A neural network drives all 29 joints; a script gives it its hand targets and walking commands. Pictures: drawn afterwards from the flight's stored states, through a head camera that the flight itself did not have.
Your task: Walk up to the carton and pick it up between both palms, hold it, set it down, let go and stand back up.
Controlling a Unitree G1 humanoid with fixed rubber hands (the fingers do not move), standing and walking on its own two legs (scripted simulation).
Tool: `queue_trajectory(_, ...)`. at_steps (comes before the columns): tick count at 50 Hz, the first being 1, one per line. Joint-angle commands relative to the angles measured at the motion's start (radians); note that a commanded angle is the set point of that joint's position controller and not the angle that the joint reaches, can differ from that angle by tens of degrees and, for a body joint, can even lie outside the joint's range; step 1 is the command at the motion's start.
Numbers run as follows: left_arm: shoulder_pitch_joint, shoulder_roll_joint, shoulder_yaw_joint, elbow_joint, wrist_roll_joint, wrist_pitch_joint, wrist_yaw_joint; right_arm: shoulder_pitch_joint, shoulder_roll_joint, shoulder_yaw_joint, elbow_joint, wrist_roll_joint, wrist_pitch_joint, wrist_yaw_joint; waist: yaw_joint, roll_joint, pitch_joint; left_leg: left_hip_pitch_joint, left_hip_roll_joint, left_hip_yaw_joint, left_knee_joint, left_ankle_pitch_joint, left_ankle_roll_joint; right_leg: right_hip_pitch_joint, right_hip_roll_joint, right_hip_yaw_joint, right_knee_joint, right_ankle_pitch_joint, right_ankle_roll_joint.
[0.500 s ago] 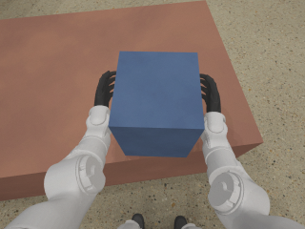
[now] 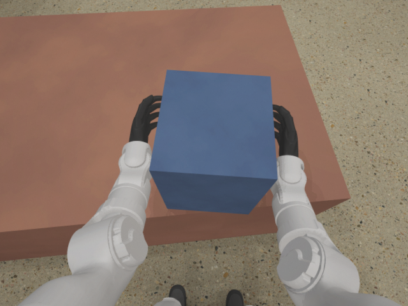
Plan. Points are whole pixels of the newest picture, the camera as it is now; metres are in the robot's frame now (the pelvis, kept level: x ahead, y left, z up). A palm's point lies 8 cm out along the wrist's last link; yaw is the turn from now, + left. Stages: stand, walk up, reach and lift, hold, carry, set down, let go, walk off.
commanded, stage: reach and lift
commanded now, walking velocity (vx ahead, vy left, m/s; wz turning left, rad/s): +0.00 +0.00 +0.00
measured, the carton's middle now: (212, 150) +0.42 +0.02 -0.05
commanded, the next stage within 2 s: none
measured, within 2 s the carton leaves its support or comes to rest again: leaves its support in 1.50 s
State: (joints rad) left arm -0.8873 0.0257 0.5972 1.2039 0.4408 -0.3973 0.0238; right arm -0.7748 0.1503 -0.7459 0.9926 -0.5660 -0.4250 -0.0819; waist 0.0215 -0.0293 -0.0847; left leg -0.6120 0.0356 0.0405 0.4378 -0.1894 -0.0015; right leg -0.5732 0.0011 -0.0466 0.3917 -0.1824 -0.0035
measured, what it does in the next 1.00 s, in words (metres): stands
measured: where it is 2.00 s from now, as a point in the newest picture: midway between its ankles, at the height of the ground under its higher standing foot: outside the picture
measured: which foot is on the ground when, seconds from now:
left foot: down 0.00-1.00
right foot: down 0.00-1.00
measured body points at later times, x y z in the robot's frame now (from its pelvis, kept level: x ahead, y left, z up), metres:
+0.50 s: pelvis +0.01 +0.00 +0.00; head +0.13 +0.03 +0.43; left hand +0.44 +0.17 +0.00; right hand +0.42 -0.12 +0.00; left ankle -0.01 +0.12 -0.74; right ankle -0.02 -0.12 -0.74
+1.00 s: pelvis +0.00 +0.00 +0.00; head +0.12 +0.02 +0.43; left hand +0.43 +0.18 +0.00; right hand +0.43 -0.12 +0.00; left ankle -0.01 +0.12 -0.74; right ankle -0.02 -0.12 -0.74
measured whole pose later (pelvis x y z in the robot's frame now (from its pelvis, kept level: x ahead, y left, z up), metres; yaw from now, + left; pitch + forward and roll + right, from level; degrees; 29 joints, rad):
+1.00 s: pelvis +0.00 +0.00 +0.00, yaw +1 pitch +22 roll -1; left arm -0.86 0.04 0.52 1.26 0.36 -0.45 0.07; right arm -0.78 0.10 -0.68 1.13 -0.52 -0.52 -0.13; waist 0.02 -0.02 -0.13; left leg -0.64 0.04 0.03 0.42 -0.17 0.00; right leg -0.57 0.00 -0.08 0.34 -0.15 -0.01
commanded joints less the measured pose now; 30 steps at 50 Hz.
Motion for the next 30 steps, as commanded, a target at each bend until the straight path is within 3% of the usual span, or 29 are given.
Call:
queue_trajectory(1, -0.352, -0.479, -0.183, 0.033, 0.064, -0.02, -0.06, -0.391, 0.523, 0.294, 0.141, -0.114, -0.048, 0.137, 0.021, 0.051, -0.699, 0.271, -0.004, 0.066, 0.043, 0.597, -0.024, 0.406, 0.003, -0.06, 0.061, 0.533, 0.015)
queue_trajectory(11, -0.365, -0.468, -0.181, 0.049, 0.067, -0.028, -0.066, -0.402, 0.521, 0.296, 0.159, -0.101, -0.063, 0.132, 0.01, 0.042, -0.632, 0.215, -0.007, 0.058, 0.013, 0.512, -0.018, 0.473, -0.009, -0.051, 0.06, 0.545, 0.017)
queue_trajectory(25, -0.352, -0.489, -0.192, 0.032, 0.077, -0.021, -0.06, -0.404, 0.517, 0.291, 0.163, -0.091, -0.074, 0.129, 0.007, 0.064, -0.623, 0.246, -0.006, 0.051, 0.012, 0.531, -0.028, 0.443, -0.002, -0.059, 0.037, 0.504, 0.005)
queue_trajectory(30, -0.372, -0.505, -0.204, 0.024, 0.07, -0.042, -0.053, -0.433, 0.517, 0.303, 0.157, -0.101, -0.113, 0.123, 0.006, 0.054, -0.665, 0.22, -0.002, 0.054, 0.015, 0.541, -0.032, 0.455, -0.003, -0.063, 0.048, 0.552, 0.006)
